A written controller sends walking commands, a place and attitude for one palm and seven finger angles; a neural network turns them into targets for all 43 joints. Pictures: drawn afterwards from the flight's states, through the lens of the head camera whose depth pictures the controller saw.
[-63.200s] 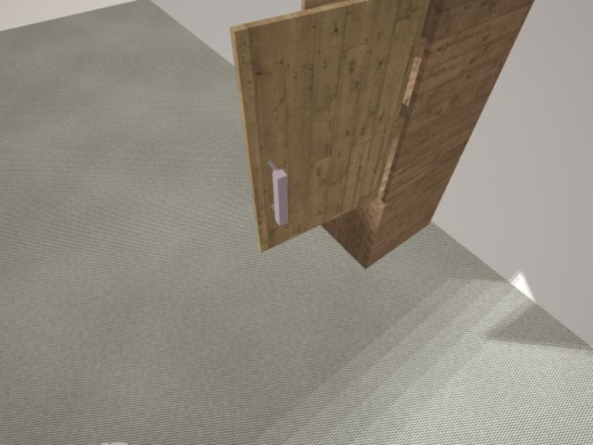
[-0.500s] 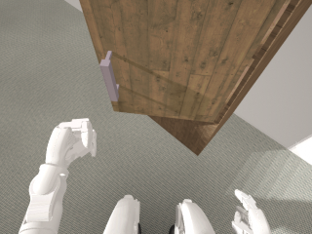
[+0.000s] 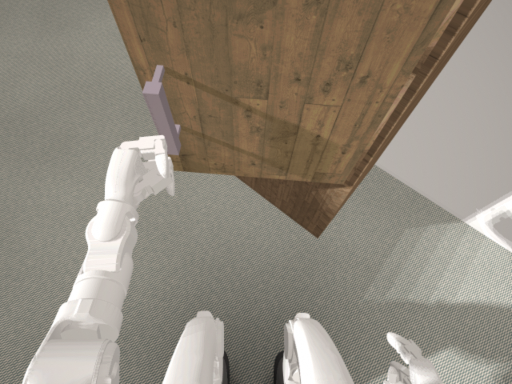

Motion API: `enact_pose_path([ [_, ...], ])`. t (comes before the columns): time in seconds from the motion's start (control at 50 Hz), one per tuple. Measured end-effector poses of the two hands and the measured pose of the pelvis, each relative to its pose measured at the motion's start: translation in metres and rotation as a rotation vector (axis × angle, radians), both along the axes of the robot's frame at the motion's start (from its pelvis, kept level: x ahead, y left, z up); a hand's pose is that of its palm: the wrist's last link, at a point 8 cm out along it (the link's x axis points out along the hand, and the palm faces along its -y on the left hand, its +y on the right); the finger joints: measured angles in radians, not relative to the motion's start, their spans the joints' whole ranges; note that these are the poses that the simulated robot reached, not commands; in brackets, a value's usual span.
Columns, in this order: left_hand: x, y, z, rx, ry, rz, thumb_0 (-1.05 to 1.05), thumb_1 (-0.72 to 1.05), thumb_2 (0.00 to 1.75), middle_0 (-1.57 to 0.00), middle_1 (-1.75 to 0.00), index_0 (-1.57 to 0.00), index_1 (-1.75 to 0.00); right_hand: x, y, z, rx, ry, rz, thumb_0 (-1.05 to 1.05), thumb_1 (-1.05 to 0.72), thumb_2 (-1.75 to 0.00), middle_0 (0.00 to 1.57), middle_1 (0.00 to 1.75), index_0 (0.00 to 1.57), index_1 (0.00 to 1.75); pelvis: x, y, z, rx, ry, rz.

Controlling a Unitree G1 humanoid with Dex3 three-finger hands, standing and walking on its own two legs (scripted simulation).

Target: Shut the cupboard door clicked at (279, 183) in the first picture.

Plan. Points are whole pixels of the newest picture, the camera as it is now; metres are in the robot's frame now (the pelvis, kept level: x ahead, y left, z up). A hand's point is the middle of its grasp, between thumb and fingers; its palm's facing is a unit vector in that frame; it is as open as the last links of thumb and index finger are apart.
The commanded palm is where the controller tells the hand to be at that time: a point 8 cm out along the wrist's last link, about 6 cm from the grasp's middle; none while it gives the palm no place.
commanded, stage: bring the fist close to the handle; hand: left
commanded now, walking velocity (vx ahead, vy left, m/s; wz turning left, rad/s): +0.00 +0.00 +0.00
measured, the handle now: (167, 113) +0.54 +0.15 +0.03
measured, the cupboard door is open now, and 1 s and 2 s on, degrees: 36 32 18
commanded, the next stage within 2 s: push the door shut along its arc in 0.46 s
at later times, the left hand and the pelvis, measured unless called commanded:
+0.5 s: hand (170, 170) +0.43 +0.13 +0.04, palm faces -0.06 -1.00 -0.04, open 3.1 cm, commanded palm +0.41 +0.18 +0.03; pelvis +0.00 -0.01 +0.00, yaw +0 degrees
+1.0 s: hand (178, 139) +0.48 +0.13 +0.04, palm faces -0.19 -0.98 -0.05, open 3.1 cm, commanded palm +0.47 +0.16 +0.03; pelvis -0.01 +0.00 -0.01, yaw -1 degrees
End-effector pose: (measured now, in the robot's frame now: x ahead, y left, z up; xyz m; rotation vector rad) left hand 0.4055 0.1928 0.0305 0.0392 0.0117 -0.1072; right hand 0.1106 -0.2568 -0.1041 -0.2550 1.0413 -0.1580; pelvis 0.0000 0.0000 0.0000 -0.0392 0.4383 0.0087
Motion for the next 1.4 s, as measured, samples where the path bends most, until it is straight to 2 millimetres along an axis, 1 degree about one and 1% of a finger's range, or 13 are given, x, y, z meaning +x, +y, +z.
enact_pose_path([
  [0.12, 0.022, -0.018, 0.001, -0.023, -0.016, 0.001, 0.01, 0.90, 0.90, -1.30, -1.50, -1.30, -1.50, -0.023, -0.001, -0.006, 0.005, 0.068, -0.031, 0.01, -0.90, -0.90, 0.21, 0.30, 0.21, 0.30, 0.001, 0.000, -0.001, 0.003, 0.019, -0.005],
  [0.18, 0.029, -0.021, 0.005, -0.019, -0.044, 0.016, 0.01, 0.90, 0.90, -1.30, -1.50, -1.30, -1.50, -0.034, -0.002, -0.008, 0.013, 0.099, -0.052, 0.01, -0.90, -0.90, 0.21, 0.30, 0.21, 0.30, 0.002, -0.001, -0.002, 0.008, 0.025, -0.015],
  [0.24, 0.028, -0.020, 0.006, -0.001, -0.040, 0.023, 0.01, 0.90, 0.90, -1.30, -1.50, -1.30, -1.50, -0.044, -0.003, -0.009, 0.030, 0.127, -0.073, 0.01, -0.91, -0.90, 0.21, 0.30, 0.20, 0.30, 0.003, -0.002, -0.001, 0.014, 0.023, -0.022],
  [0.32, 0.016, -0.013, 0.000, 0.016, 0.007, 0.037, 0.01, 0.90, 0.90, -1.30, -1.50, -1.30, -1.50, -0.051, -0.003, -0.007, 0.050, 0.154, -0.085, 0.01, -0.91, -0.90, 0.21, 0.30, 0.20, 0.30, 0.003, -0.004, 0.004, 0.022, 0.010, -0.026],
  [0.4, 0.004, -0.006, -0.001, 0.005, 0.005, 0.058, 0.01, 0.90, 0.90, -1.30, -1.50, -1.30, -1.50, -0.051, -0.005, -0.004, 0.042, 0.160, -0.072, 0.01, -0.91, -0.90, 0.21, 0.30, 0.20, 0.30, 0.002, -0.007, 0.007, 0.023, 0.000, -0.019],
  [0.48, 0.001, -0.005, 0.005, -0.004, -0.055, 0.050, 0.01, 0.90, 0.90, -1.30, -1.50, -1.30, -1.50, -0.043, -0.011, -0.002, 0.015, 0.143, -0.050, 0.01, -0.91, -0.90, 0.21, 0.30, 0.21, 0.30, -0.001, -0.009, 0.005, 0.017, -0.003, -0.008],
  [0.64, 0.012, -0.010, -0.001, 0.000, -0.024, -0.001, 0.01, 0.90, 0.90, -1.30, -1.50, -1.30, -1.50, -0.024, -0.019, -0.001, -0.021, 0.083, -0.040, 0.01, -0.91, -0.90, 0.21, 0.30, 0.20, 0.30, -0.006, -0.008, -0.001, 0.007, 0.000, -0.002],
  [0.7, 0.018, -0.011, -0.003, 0.001, -0.008, -0.008, 0.01, 0.90, 0.90, -1.30, -1.50, -1.30, -1.50, -0.023, -0.018, -0.002, -0.024, 0.074, -0.040, 0.01, -0.91, -0.90, 0.21, 0.30, 0.20, 0.30, -0.007, -0.007, -0.003, 0.006, 0.003, -0.004],
  [0.76, 0.027, -0.012, 0.001, 0.006, -0.032, -0.018, 0.01, 0.90, 0.90, -1.30, -1.50, -1.30, -1.50, -0.026, -0.016, -0.005, -0.026, 0.078, -0.042, 0.01, -0.91, -0.90, 0.21, 0.30, 0.20, 0.30, -0.009, -0.006, -0.005, 0.003, 0.009, -0.004],
  [0.82, 0.040, -0.013, 0.008, 0.010, -0.059, -0.034, 0.01, 0.90, 0.90, -1.30, -1.50, -1.30, -1.50, -0.033, -0.014, -0.009, -0.023, 0.099, -0.049, 0.01, -0.91, -0.90, 0.21, 0.30, 0.20, 0.30, -0.009, -0.005, -0.008, 0.000, 0.017, -0.004],
  [0.94, 0.059, -0.010, 0.009, 0.016, -0.028, -0.068, 0.01, 0.89, 0.90, -1.33, -1.50, -1.30, -1.50, -0.057, -0.009, -0.015, -0.012, 0.166, -0.079, 0.01, -0.91, -0.90, 0.21, 0.30, 0.21, 0.30, -0.009, -0.003, -0.012, -0.007, 0.033, -0.007],
  [1.16, 0.081, -0.016, 0.006, 0.016, -0.004, -0.130, 0.01, 0.90, 0.90, -1.32, -1.50, -1.32, -1.50, -0.102, -0.004, -0.015, -0.024, 0.284, -0.127, 0.01, -0.91, -0.90, 0.21, 0.30, 0.21, 0.30, -0.011, 0.005, -0.016, -0.024, 0.058, -0.005],
  [1.4, 0.113, -0.026, 0.005, 0.023, -0.001, -0.178, 0.01, 0.90, 0.90, -1.31, -1.50, -1.31, -1.50, -0.127, -0.004, -0.009, -0.070, 0.325, -0.155, 0.01, -0.90, -0.90, 0.21, 0.30, 0.21, 0.30, -0.015, 0.010, -0.024, -0.044, 0.093, -0.007],
])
